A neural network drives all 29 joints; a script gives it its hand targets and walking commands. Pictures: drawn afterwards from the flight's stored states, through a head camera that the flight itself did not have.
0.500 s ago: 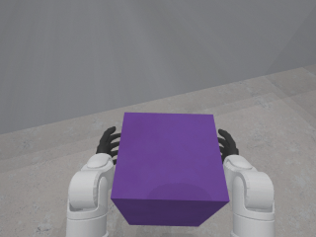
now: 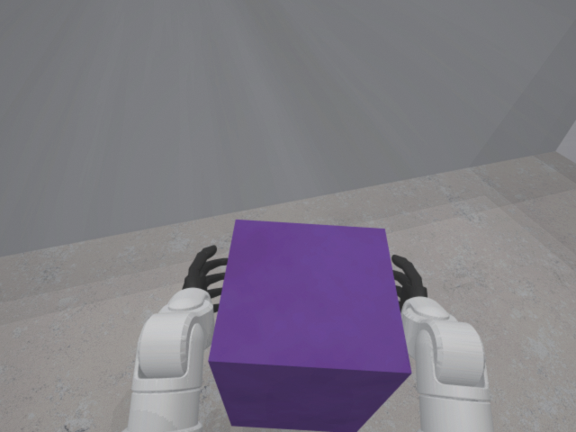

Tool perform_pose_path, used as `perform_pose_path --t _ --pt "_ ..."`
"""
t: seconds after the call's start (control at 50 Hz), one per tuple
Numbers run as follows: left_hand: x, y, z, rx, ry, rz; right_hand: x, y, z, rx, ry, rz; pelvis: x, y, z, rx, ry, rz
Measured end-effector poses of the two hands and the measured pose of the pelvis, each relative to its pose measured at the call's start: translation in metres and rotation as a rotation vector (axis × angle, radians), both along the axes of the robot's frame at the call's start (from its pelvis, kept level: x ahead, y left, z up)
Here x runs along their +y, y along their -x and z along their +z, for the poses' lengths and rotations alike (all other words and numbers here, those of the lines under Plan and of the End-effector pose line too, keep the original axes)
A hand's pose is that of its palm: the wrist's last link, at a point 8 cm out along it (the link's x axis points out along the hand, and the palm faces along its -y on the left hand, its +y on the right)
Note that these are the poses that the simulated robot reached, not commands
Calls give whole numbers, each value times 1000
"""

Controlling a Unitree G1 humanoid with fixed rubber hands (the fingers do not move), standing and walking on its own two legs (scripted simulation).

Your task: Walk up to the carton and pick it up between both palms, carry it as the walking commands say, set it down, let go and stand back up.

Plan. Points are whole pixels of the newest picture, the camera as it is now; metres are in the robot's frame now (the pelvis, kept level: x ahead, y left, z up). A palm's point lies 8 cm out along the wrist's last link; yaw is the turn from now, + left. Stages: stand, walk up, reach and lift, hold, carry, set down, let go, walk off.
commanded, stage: carry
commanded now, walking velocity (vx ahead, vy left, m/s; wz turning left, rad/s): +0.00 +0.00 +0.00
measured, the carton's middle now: (301, 336) +0.25 +0.01 +0.02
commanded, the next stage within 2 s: none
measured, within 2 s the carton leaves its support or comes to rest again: neither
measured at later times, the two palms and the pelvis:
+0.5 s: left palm (202, 299) +0.26 +0.14 +0.07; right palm (411, 312) +0.26 -0.14 +0.07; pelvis +0.00 +0.00 +0.00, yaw +0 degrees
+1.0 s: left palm (162, 320) +0.22 +0.18 +0.08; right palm (387, 326) +0.23 -0.10 +0.08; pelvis -0.02 +0.03 -0.01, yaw +1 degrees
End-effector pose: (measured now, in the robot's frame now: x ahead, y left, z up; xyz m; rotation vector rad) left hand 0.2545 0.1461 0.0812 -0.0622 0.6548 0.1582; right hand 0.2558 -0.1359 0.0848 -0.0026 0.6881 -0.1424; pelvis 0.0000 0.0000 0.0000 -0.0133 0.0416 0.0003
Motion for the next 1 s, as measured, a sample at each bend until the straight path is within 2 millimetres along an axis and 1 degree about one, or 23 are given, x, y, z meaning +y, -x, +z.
perform_pose_path --t 0.1,0.18,0.34,0.46,0.56,0.66,0.8,1.0 --pt "-1 -1 -6 5 -2 -4 -1 0 -5 5 -2 -5 0 1 0 -1 1 0" --pt "-2 -3 -6 -7 -4 -5 -2 -2 -6 -8 -5 -6 0 0 0 0 0 0" --pt "-6 -11 -16 -5 -10 -12 -6 -6 -20 -7 -12 -15 -2 0 0 0 -1 0" --pt "-5 -11 -14 -15 -18 -11 -5 -7 -20 -17 -19 -14 -1 0 0 0 -1 0" --pt "0 -1 -2 -44 -25 -5 0 -1 -6 -46 -20 -4 2 -1 -1 -2 2 0" --pt "12 8 1 -23 -16 2 12 4 0 -25 -10 5 11 -1 -3 -3 8 4" --pt "28 19 0 2 -13 12 29 13 -1 0 -7 16 25 6 -5 -5 13 12" --pt "36 31 0 20 -18 15 36 25 -2 17 -11 19 32 16 -5 -12 18 16"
